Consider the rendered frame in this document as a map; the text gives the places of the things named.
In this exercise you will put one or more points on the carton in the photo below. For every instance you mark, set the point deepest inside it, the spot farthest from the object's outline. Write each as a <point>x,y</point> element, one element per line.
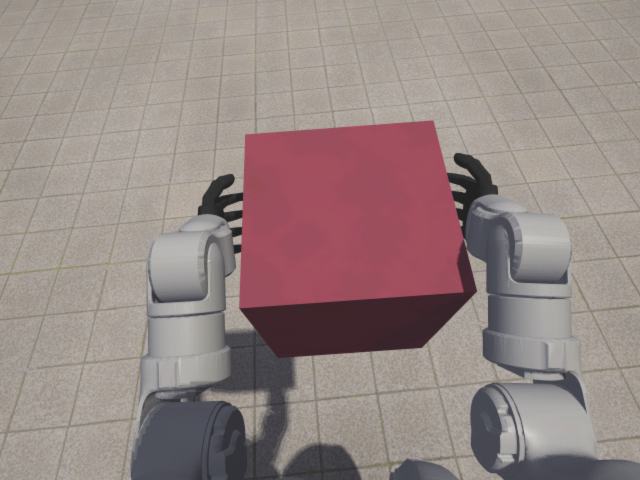
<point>351,241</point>

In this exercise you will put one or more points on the left robot upper arm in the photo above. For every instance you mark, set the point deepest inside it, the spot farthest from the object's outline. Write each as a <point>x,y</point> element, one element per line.
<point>202,440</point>

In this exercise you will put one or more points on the robot right shin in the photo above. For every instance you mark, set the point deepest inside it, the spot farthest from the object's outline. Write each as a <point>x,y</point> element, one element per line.
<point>410,459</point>

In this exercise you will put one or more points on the robot right hand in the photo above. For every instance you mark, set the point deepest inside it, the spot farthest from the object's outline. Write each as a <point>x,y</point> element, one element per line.
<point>481,186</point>

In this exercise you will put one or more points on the robot left hand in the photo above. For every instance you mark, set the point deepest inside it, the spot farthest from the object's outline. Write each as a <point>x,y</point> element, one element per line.
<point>213,204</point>

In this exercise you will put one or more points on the right robot forearm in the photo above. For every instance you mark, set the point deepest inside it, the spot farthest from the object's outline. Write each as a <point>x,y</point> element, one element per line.
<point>528,273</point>

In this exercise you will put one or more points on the right robot upper arm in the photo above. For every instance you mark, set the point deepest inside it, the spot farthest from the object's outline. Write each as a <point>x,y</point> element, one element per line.
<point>529,431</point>

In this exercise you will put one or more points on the left robot forearm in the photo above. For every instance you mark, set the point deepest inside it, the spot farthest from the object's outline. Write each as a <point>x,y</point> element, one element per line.
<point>186,273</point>

